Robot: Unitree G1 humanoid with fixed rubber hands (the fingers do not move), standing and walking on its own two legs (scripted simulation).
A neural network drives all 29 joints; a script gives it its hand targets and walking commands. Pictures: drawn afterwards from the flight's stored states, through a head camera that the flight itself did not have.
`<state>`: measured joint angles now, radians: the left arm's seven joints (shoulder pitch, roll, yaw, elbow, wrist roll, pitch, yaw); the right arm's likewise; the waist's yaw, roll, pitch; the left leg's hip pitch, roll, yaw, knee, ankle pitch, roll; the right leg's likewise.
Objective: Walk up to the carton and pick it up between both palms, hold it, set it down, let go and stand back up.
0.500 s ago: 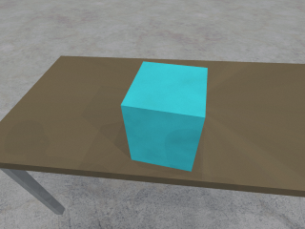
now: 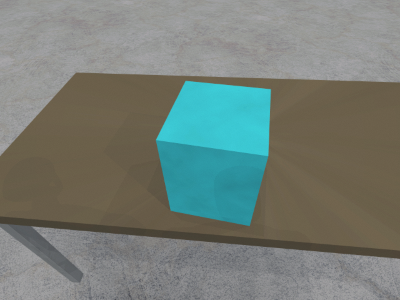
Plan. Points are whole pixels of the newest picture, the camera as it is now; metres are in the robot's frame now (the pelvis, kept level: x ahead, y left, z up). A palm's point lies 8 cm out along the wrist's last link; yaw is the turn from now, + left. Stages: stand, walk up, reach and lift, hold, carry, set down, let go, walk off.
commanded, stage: stand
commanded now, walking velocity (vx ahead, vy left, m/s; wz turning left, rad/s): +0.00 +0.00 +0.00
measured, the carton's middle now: (217, 153) +0.45 +0.00 +0.04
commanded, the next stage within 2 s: none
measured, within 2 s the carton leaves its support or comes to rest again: neither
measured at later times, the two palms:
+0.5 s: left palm out of the picture +0.01 +0.23 -0.14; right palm out of the picture +0.00 -0.23 -0.14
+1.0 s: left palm out of the picture +0.01 +0.23 -0.14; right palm out of the picture +0.00 -0.22 -0.14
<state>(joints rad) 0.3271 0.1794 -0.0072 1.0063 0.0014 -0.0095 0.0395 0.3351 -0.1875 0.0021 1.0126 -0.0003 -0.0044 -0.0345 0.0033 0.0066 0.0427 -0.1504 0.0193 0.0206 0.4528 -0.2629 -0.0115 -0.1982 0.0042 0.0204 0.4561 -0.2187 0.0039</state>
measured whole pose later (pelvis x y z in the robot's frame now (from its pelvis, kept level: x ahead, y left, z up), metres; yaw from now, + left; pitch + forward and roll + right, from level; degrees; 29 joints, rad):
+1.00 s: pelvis +0.01 +0.00 +0.00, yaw +0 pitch -2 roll +0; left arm 0.31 0.17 -0.01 1.05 0.00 -0.01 0.05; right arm 0.33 -0.16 0.01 1.06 0.00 -0.01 -0.04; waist 0.00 -0.01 0.04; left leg -0.13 0.02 0.02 0.43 -0.27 -0.01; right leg -0.17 0.00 0.02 0.43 -0.23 0.01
